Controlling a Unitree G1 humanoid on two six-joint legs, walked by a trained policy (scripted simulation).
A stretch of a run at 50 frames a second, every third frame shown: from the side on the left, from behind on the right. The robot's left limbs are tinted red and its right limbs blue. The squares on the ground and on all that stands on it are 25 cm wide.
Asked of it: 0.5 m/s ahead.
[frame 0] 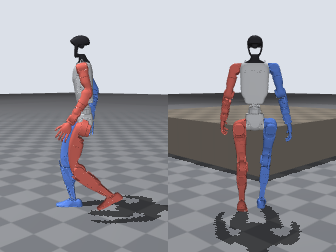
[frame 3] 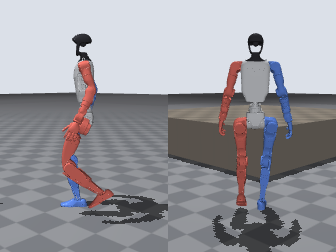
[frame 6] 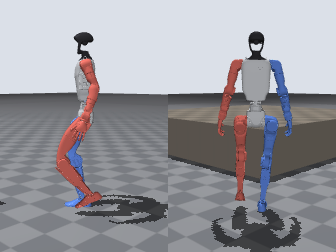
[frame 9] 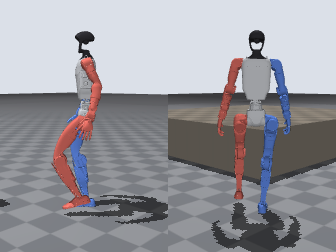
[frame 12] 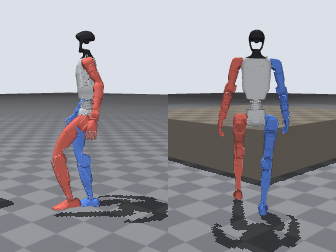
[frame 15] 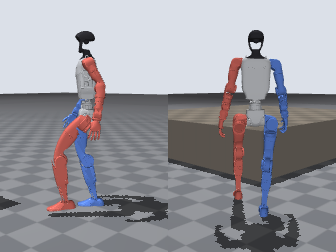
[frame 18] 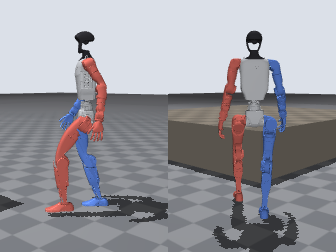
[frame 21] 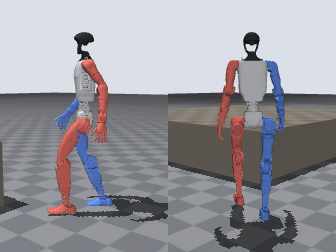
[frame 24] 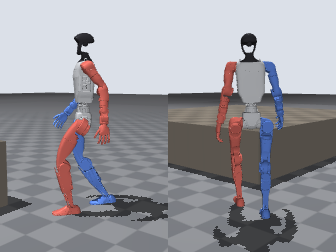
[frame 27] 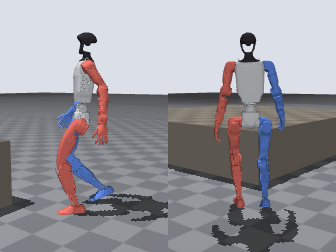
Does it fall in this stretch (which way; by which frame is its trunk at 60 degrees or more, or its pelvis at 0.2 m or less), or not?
no
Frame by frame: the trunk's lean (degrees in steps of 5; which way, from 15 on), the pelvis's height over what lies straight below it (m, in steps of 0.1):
0: 5, 0.8
3: 5, 0.8
6: 0, 0.8
9: 0, 0.8
12: 0, 0.8
15: 0, 0.8
18: 0, 0.8
21: 0, 0.8
24: 0, 0.8
27: 5, 0.7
